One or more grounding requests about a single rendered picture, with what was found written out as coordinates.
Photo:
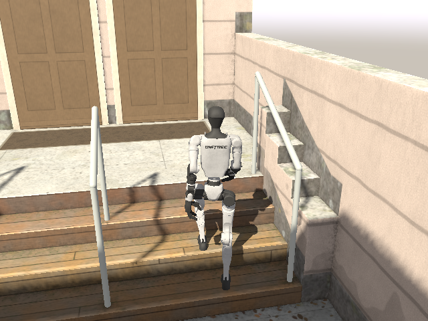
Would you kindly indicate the stairs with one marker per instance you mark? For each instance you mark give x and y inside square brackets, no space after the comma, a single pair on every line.
[50,270]

